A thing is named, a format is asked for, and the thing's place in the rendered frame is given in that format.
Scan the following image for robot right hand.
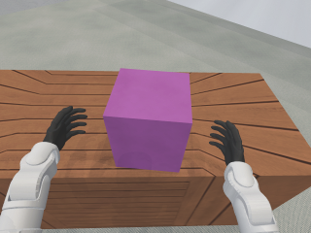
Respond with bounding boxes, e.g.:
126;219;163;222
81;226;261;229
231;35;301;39
209;120;245;166

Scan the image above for pedestal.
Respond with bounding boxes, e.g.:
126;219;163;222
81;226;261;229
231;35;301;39
0;69;311;229

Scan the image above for robot left hand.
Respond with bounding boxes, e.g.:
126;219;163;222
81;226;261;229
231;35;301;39
43;106;87;151

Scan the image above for robot right forearm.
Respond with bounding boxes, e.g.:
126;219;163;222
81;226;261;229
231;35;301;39
223;161;280;233

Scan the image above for carton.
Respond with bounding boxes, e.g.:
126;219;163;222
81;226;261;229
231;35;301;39
103;68;192;173

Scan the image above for robot left forearm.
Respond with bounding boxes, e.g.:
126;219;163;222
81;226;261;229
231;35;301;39
0;142;60;233

